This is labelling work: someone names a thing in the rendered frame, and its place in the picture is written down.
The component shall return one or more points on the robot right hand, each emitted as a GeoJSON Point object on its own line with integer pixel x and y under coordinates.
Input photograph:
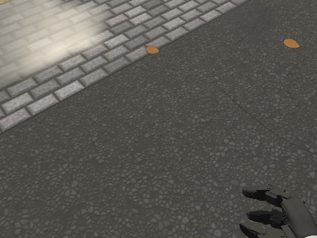
{"type": "Point", "coordinates": [294, 221]}

